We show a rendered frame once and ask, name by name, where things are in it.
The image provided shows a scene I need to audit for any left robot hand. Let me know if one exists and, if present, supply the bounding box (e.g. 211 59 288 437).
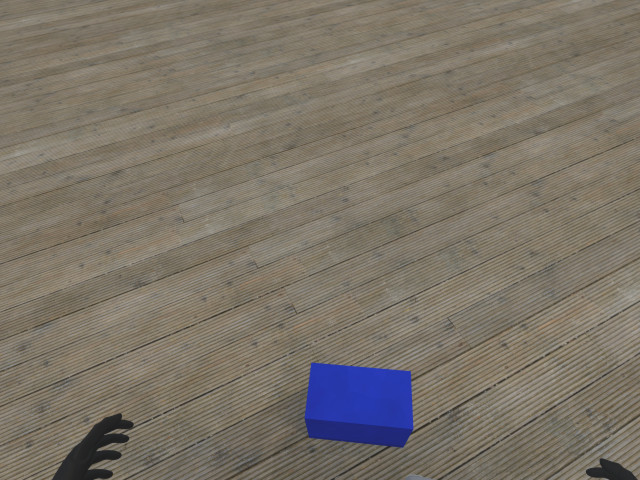
52 413 134 480

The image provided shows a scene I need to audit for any carton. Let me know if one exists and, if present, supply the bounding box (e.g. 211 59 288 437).
305 363 413 448

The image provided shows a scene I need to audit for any right robot hand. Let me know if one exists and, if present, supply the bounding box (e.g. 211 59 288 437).
586 458 638 480

